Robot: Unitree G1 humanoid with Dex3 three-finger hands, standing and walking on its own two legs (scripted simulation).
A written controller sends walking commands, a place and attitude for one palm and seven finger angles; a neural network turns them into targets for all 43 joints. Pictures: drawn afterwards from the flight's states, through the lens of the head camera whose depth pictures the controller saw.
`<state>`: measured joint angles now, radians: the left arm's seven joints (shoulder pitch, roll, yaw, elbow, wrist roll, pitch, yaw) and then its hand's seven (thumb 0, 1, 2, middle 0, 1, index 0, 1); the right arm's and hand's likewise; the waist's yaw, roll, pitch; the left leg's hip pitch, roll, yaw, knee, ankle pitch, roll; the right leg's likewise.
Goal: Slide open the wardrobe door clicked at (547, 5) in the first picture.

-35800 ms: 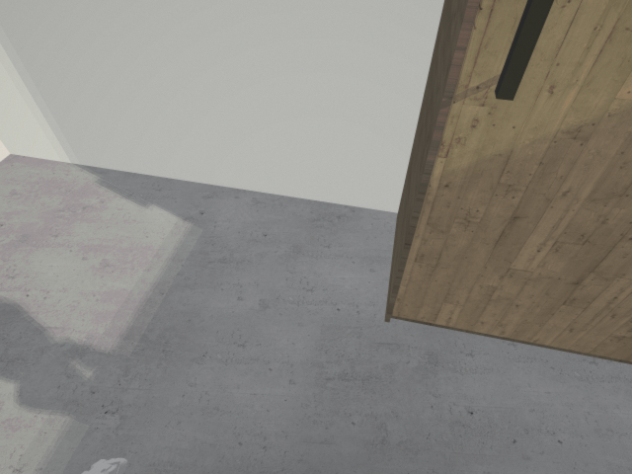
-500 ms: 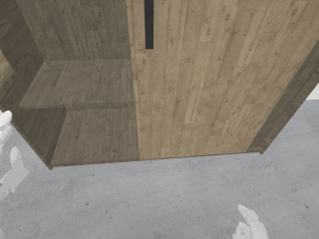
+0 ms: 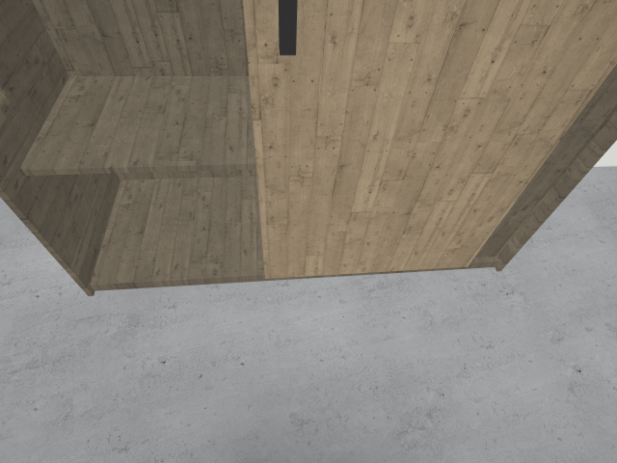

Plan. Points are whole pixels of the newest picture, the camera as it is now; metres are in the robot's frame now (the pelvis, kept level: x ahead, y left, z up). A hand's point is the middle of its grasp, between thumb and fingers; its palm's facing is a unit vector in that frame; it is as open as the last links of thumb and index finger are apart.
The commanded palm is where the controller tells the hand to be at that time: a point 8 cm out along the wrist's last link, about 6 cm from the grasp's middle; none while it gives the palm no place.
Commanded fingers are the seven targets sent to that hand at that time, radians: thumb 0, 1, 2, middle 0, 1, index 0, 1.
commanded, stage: let the arm hang, fingers relaxed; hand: left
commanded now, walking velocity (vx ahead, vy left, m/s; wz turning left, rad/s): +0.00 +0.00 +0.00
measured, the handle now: out of the picture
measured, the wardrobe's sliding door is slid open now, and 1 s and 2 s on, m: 0.61 0.61 0.61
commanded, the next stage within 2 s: look to check the result in 0.72 s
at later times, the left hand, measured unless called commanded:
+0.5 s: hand out of the picture +0.06 +0.19 -0.16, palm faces -0.02 -0.97 -0.24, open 7.4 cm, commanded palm none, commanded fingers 0.00 0.90 0.90 -0.20 -0.30 -0.20 -0.30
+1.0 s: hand out of the picture +0.04 +0.18 -0.17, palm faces -0.02 -0.98 -0.21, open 7.4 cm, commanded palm none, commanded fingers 0.00 0.90 0.90 -0.20 -0.30 -0.20 -0.30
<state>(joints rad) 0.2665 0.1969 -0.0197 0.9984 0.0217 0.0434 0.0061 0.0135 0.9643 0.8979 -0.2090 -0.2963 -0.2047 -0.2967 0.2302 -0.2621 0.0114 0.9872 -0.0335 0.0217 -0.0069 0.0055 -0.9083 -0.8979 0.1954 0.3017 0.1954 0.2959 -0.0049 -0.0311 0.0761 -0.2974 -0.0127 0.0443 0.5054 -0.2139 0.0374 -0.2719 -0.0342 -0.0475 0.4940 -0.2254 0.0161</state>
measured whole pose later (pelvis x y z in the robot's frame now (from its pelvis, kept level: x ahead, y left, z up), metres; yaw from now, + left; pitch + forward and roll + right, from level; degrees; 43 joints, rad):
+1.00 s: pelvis +0.02 +0.00 +0.01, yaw -1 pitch -1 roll +0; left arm 0.23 0.18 0.00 1.14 0.02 0.00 0.02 0.01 0.91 0.90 -0.20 -0.30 -0.20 -0.30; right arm 0.22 -0.18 0.01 1.12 -0.02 0.00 -0.03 0.00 -0.91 -0.90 0.19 0.30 0.19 0.30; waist 0.00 0.01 0.06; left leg -0.18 -0.02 0.06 0.39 -0.20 0.04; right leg -0.17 -0.03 -0.03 0.39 -0.21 0.02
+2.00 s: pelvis +0.04 +0.01 +0.01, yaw -1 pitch -1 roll +0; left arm 0.22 0.18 0.00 1.15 0.02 0.00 0.02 0.01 0.90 0.90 -0.20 -0.30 -0.20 -0.30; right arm 0.22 -0.17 0.01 1.14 -0.02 -0.01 -0.03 0.00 -0.91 -0.90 0.20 0.30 0.20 0.30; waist 0.00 -0.01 0.06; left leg -0.14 -0.03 0.07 0.36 -0.20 0.05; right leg -0.13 -0.05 -0.02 0.37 -0.22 0.04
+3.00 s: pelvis +0.04 +0.01 +0.01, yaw -1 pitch -1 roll +0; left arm 0.21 0.18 0.00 1.15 0.01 -0.01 0.02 0.01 0.90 0.90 -0.20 -0.30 -0.20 -0.30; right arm 0.21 -0.17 0.01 1.14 -0.02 -0.01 -0.03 0.00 -0.91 -0.90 0.20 0.30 0.20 0.30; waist 0.00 -0.02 0.06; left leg -0.13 -0.04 0.07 0.35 -0.20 0.05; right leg -0.12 -0.05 -0.02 0.35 -0.21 0.04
